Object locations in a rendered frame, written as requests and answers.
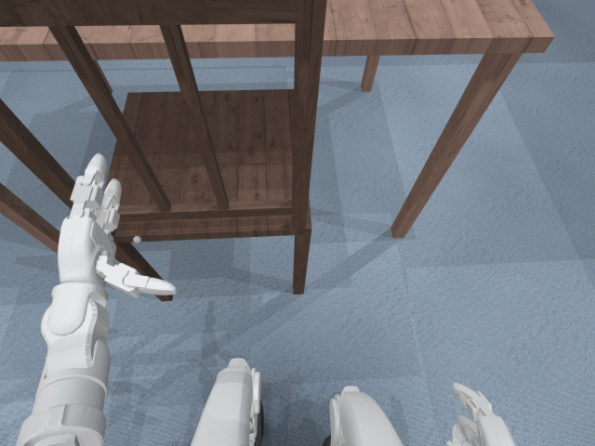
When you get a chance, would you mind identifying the table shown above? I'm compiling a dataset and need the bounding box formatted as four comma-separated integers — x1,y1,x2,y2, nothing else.
0,0,555,253

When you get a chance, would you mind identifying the robot thigh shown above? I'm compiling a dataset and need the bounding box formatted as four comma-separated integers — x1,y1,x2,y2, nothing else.
329,392,403,446
191,366,260,446

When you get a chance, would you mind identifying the chair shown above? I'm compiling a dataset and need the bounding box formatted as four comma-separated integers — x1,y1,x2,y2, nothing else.
0,0,327,301

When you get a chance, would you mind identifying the right robot thigh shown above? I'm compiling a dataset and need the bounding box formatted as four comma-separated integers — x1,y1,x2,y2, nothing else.
329,392,403,446

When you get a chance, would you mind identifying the right robot hand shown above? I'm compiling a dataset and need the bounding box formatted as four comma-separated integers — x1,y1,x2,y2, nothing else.
446,383,516,446

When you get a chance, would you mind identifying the left robot forearm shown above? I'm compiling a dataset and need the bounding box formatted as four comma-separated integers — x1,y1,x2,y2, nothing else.
16,281,111,446

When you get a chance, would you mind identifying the left robot hand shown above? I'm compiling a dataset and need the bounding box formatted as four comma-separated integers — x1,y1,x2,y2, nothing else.
58,153,177,298

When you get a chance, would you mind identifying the left robot thigh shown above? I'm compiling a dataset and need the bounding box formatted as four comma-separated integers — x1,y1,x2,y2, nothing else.
191,366,260,446

